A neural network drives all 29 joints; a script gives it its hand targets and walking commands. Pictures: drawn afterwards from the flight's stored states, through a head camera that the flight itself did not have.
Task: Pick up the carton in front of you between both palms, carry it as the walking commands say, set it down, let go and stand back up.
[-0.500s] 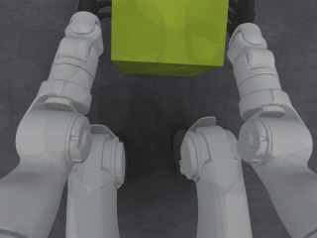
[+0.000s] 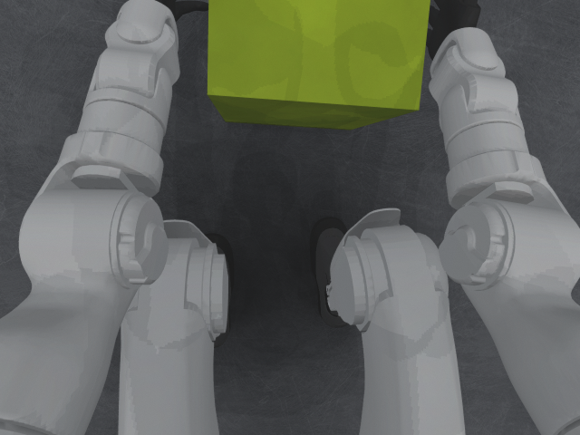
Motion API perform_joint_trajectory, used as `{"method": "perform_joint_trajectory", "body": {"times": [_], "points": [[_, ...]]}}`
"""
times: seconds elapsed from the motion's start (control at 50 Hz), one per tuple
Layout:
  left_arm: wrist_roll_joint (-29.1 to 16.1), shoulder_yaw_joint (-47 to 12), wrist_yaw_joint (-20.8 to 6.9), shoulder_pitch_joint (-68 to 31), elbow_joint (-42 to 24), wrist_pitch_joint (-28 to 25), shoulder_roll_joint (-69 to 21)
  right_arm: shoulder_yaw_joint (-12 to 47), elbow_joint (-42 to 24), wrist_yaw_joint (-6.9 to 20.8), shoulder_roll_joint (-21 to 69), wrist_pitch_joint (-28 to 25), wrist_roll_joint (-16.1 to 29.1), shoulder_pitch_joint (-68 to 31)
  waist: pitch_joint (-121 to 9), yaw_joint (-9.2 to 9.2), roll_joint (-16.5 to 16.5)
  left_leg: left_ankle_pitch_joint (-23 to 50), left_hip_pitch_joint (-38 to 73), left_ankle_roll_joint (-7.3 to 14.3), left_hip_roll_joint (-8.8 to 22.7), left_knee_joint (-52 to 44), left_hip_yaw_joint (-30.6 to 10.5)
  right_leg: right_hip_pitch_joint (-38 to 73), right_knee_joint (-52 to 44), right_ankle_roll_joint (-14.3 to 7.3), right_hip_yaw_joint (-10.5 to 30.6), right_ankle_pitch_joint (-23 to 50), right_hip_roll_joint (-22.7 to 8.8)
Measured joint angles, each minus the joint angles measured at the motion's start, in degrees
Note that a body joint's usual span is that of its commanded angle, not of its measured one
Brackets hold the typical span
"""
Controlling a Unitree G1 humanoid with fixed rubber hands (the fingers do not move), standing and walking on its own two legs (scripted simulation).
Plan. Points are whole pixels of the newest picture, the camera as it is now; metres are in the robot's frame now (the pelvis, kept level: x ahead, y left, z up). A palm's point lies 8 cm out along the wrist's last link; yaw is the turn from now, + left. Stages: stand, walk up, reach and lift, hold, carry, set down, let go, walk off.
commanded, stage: set down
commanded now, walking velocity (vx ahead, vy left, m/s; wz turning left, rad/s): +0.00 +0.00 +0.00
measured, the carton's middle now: (303, 37) +0.54 -0.05 -0.23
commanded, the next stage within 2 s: let go in 1.38 s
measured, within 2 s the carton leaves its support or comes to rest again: neither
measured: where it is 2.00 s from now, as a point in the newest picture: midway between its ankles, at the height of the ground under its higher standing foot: (274, 299)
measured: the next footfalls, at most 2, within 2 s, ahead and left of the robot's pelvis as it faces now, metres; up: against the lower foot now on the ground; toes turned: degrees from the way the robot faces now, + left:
none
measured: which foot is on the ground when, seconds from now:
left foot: down 0.00-1.00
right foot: down 0.00-1.00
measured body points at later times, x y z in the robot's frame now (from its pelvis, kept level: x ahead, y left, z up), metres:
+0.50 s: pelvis +0.01 +0.00 +0.01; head +0.36 +0.00 +0.29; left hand +0.57 +0.15 -0.14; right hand +0.52 -0.23 -0.14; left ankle +0.11 +0.11 -0.33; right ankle +0.13 -0.12 -0.33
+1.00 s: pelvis +0.02 +0.00 +0.14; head +0.34 +0.00 +0.46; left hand +0.57 +0.17 +0.03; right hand +0.52 -0.23 +0.03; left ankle +0.11 +0.11 -0.33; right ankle +0.13 -0.12 -0.33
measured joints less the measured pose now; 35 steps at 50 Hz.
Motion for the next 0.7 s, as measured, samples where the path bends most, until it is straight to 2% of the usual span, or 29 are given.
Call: {"method": "perform_joint_trajectory", "body": {"times": [0.08,0.12,0.2,0.28,0.36,0.44,0.54,0.7], "points": [[-0.5,-1.1,0.3,-0.5,1.3,-1.4,1.1,0.2,1.4,0.1,0.0,-1.7,0.0,-0.6,1.2,-0.2,-0.3,-0.1,0.5,-0.2,0.1,0.3,-0.2,0.6,0.1,0.2,-0.2,0.0,0.1],[-2.2,-3.2,1.8,-0.6,2.6,-2.5,2.5,2.2,3.2,-0.9,-0.5,-3.0,1.5,-0.7,2.3,-0.25,-0.5,-0.3,1.0,-0.3,0.1,0.5,-0.3,1.0,0.2,0.2,-0.3,-0.1,0.1],[-9.3,-8.9,4.6,0.5,3.9,-4.4,6.8,7.7,5.9,-3.9,-2.7,-5.8,7.9,0.0,4.4,0.01,-0.5,-0.9,1.8,-0.4,0.1,0.7,-0.4,1.8,0.5,0.1,-0.4,-0.7,0.1],[-16.8,-14.5,4.9,2.7,1.9,-5.3,10.4,12.2,5.3,-5.2,-4.5,-7.8,13.3,2.0,5.0,0.02,0.4,-1.5,2.0,-0.4,-0.3,1.2,-0.3,2.1,1.2,-0.1,-0.3,-1.6,-0.3],[-20.5,-16.7,4.8,4.0,-1.3,-5.1,11.4,14.5,1.9,-5.7,-5.1,-8.1,15.9,4.2,3.6,-0.24,1.3,-1.7,1.4,-0.5,-0.6,1.3,-0.2,1.6,1.5,-0.3,-0.3,-2.2,-0.7],[-20.2,-15.8,5.1,5.4,-4.7,-4.1,10.9,15.5,-3.2,-6.3,-4.8,-7.0,16.9,6.5,1.0,-0.49,1.5,-1.9,1.4,-0.6,-0.4,0.4,-0.2,1.3,0.7,-0.4,-0.2,-2.1,-0.5],[-16.9,-12.5,5.3,8.9,-9.4,-1.7,9.2,15.3,-10.5,-7.0,-3.2,-3.9,15.9,10.5,-3.9,-0.75,1.4,-2.2,3.7,-0.7,0.2,-3.3,-0.3,3.1,-2.9,-0.7,0.0,-1.9,0.1],[-12.2,-7.1,3.7,11.2,-6.4,-0.9,7.1,11.9,-10.4,-6.4,-0.2,-1.9,11.2,13.4,-13.2,-0.85,1.8,-0.8,7.6,-0.9,0.5,-13.2,-0.6,6.9,-12.4,-0.9,0.6,-0.7,0.5]]}}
